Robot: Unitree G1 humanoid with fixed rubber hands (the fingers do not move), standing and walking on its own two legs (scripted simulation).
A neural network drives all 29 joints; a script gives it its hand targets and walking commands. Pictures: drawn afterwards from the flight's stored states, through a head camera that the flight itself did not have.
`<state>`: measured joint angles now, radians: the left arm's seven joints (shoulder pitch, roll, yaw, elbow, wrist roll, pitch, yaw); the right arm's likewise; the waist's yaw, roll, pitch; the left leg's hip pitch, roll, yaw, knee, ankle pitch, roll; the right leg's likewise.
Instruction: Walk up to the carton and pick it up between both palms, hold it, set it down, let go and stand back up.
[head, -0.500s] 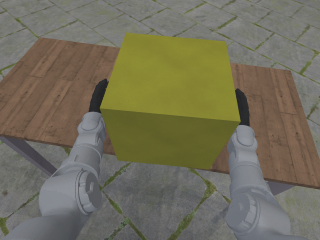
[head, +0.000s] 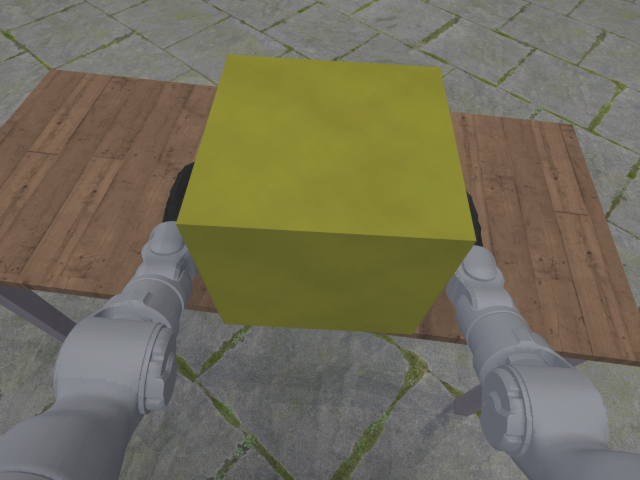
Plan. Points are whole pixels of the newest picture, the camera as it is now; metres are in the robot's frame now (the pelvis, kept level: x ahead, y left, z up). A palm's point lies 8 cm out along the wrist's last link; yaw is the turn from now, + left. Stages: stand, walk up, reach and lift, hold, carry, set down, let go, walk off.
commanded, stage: set down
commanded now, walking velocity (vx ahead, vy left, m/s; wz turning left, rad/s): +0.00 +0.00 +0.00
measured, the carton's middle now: (325, 203) +0.47 +0.00 +0.04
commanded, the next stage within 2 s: none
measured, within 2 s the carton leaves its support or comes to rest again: neither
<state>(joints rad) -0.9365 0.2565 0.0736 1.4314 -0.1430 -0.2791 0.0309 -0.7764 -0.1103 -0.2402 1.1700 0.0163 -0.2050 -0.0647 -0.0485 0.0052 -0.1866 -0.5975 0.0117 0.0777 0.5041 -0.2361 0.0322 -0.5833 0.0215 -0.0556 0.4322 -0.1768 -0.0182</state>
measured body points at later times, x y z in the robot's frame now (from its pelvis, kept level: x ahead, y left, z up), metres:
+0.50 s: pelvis -0.02 -0.01 -0.02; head +0.06 +0.01 +0.42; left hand +0.43 +0.23 +0.04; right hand +0.42 -0.25 +0.06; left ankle -0.01 +0.09 -0.73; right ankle +0.00 -0.11 -0.73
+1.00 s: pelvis -0.04 -0.02 -0.01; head +0.01 +0.01 +0.44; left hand +0.44 +0.24 +0.15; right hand +0.42 -0.24 +0.15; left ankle -0.01 +0.09 -0.73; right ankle +0.00 -0.11 -0.73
